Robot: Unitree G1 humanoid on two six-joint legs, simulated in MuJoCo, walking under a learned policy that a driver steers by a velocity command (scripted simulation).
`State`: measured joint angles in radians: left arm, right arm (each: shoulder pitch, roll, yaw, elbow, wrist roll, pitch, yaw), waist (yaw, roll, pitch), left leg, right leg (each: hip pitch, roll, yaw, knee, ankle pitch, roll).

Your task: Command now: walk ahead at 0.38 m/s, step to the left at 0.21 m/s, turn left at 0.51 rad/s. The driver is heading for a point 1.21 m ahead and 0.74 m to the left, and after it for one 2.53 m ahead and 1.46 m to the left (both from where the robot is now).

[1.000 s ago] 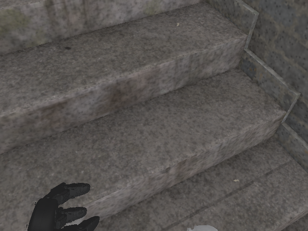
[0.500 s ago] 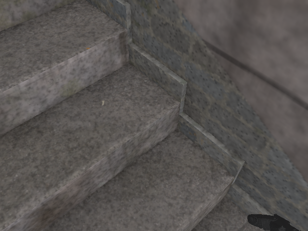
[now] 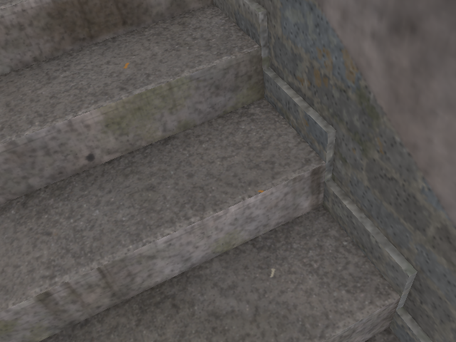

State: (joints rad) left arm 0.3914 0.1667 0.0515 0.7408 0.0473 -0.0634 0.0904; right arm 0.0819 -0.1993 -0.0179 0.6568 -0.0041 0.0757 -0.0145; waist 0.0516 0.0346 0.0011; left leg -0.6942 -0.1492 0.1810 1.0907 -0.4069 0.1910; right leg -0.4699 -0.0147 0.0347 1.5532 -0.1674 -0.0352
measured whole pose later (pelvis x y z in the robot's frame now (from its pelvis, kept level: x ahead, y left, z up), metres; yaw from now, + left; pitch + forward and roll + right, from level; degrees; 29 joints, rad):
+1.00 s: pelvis +0.28 +0.21 +0.15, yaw +35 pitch +1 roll +0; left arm 0.31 0.23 0.07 0.75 0.06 -0.07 -0.04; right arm 0.16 -0.20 -0.04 0.61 0.00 0.07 -0.01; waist 0.01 -0.01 -0.03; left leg -0.79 -0.07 0.06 1.31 -0.54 0.08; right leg -0.43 -0.16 0.09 1.43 -0.11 -0.02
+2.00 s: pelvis +0.64 +0.63 +0.45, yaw +33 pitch +5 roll +1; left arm 0.55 0.16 0.07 0.92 0.01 -0.08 0.07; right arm -0.14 -0.06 0.05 0.43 -0.03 -0.01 0.01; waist 0.13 -0.02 0.02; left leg -1.21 0.09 0.02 1.60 -0.51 0.08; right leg -0.01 0.00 0.20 0.22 -0.29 -0.04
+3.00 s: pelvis +1.14 +0.77 +0.76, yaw +3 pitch +2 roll +0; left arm 0.30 0.20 0.06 0.83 0.03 -0.09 0.02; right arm 0.05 -0.12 -0.01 0.59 -0.04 -0.08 -0.04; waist 0.01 0.00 0.01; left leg -1.04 -0.01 -0.06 1.84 -0.18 0.04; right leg -0.37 0.14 -0.05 0.61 -0.24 -0.15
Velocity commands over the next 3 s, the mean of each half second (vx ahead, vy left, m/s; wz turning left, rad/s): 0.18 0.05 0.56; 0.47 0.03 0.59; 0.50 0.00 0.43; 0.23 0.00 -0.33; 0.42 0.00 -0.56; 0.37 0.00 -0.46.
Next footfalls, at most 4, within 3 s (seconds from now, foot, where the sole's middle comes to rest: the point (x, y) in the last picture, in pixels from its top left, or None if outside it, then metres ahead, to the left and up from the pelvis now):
0.34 right None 0.30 -0.10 -0.68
0.90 left None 0.34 0.33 -0.51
1.46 right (79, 223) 0.65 0.47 -0.34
2.04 left None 0.74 0.89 -0.16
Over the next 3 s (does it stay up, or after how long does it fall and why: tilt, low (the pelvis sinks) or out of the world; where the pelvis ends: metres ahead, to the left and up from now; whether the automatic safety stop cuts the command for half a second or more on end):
stays up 1.14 0.77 0.76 its command is cut before an obstacle from the start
